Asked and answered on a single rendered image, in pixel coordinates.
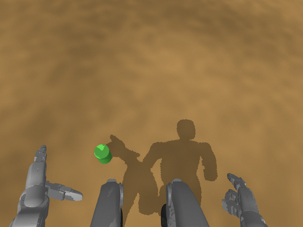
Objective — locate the right robot hand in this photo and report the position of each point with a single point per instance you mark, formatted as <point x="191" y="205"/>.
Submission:
<point x="242" y="201"/>

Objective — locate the left robot arm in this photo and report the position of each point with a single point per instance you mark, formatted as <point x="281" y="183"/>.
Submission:
<point x="33" y="208"/>

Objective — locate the right robot arm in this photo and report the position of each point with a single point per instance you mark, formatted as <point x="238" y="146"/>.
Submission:
<point x="252" y="219"/>

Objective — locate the can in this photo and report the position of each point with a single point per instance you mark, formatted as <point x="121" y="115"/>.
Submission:
<point x="103" y="154"/>

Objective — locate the left robot hand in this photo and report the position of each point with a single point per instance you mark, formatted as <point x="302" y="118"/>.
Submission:
<point x="37" y="176"/>

